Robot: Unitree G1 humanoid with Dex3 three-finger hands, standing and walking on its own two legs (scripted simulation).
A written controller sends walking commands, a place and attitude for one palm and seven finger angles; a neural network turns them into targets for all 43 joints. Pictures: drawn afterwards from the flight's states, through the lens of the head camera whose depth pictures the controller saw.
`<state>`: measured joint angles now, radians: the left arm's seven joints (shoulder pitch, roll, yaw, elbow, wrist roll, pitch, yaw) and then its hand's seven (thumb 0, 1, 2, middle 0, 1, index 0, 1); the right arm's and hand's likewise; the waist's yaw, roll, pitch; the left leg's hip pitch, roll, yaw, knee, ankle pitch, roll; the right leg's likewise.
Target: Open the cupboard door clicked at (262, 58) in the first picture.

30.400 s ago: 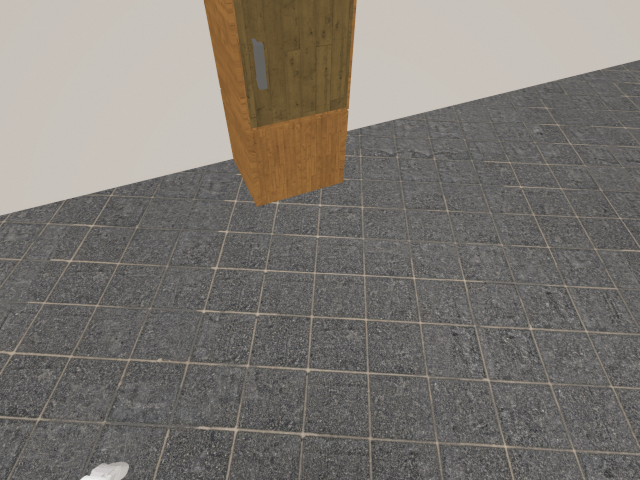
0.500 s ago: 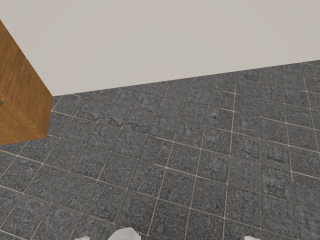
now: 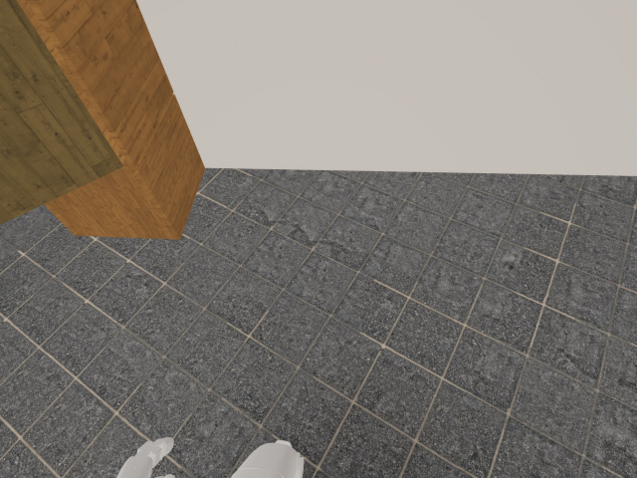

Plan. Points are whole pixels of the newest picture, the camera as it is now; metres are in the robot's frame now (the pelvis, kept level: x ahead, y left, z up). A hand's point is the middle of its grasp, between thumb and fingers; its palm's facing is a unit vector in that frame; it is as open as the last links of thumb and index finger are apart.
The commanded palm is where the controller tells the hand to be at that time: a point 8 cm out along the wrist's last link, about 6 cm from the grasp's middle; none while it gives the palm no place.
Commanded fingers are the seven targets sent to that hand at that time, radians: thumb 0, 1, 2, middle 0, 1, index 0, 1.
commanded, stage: turn to face it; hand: left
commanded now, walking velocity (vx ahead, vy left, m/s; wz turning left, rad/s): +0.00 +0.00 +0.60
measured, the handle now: out of the picture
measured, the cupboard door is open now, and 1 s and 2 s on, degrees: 41 41 41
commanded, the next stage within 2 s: take the last steps up to it in 0.88 s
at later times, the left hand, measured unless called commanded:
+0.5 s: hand out of the picture +0.03 +0.24 -0.16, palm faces +0.34 -0.90 -0.27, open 7.4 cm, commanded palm none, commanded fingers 0.00 0.90 0.90 -0.20 -0.30 -0.20 -0.30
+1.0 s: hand out of the picture -0.04 +0.14 -0.16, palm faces +0.58 -0.78 -0.23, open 7.3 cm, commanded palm none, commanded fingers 0.00 0.90 0.90 -0.20 -0.30 -0.20 -0.30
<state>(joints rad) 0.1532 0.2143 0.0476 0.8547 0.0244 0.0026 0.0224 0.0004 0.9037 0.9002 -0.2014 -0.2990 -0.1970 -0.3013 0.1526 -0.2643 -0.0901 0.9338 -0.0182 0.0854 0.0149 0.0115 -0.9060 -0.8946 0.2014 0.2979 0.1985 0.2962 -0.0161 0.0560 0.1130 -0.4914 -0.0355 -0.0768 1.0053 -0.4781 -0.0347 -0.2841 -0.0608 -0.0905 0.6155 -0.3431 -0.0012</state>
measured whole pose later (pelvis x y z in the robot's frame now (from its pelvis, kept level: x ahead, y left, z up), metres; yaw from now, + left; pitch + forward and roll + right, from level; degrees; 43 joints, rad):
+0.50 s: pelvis +0.02 +0.00 +0.01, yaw +18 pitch +1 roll -1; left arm 0.15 0.27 0.08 0.90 0.02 0.05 0.01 0.00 0.90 0.90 -0.20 -0.30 -0.20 -0.30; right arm 0.14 -0.22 -0.05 0.91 -0.02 0.04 0.00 0.01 -0.91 -0.89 0.20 0.30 0.20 0.30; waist 0.01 -0.02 0.11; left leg -0.29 -0.01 -0.03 0.51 -0.24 0.01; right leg -0.48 -0.09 -0.02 1.02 -0.44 0.08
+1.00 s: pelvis +0.04 -0.03 +0.01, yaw +33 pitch +0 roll +1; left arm 0.27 0.19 0.05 0.96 0.03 -0.01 0.02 0.00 0.91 0.90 -0.21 -0.30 -0.20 -0.30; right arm 0.10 -0.22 -0.05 0.98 -0.01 0.06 0.01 0.01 -0.91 -0.90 0.20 0.30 0.19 0.30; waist 0.03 -0.03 0.11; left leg -0.30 0.00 0.05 0.66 -0.38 -0.03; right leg -0.19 -0.11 -0.21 0.56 -0.35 0.00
